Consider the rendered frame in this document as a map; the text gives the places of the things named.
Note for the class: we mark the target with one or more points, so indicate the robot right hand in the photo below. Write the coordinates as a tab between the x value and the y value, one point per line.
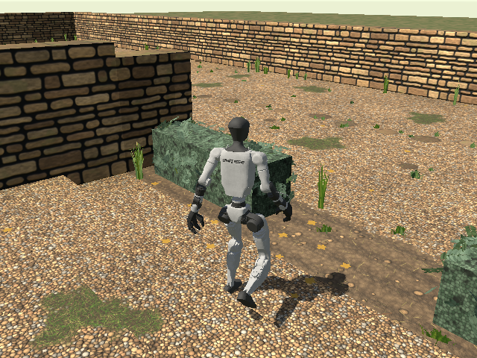
287	212

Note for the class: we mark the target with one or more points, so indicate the left robot thigh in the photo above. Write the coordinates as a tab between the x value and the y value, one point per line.
234	230

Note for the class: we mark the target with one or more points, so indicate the left robot forearm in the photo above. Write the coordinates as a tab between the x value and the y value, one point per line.
198	197

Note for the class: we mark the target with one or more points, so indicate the robot right upper arm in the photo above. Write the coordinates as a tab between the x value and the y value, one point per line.
260	159

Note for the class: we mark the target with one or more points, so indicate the left robot shin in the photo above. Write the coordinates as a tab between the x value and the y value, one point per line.
233	260

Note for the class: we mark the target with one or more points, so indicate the robot left upper arm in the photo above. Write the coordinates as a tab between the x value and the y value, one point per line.
208	169

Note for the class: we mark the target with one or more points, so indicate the right robot forearm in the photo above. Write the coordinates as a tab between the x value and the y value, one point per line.
276	197

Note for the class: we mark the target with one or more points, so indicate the robot left hand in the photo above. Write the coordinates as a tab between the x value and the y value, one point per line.
192	221

